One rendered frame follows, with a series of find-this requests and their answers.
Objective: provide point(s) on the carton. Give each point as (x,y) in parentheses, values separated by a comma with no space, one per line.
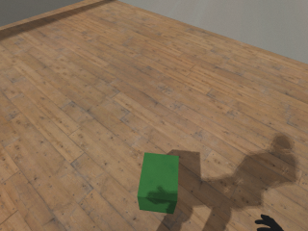
(158,187)

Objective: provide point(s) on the right robot hand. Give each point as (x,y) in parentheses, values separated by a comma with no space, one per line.
(268,221)

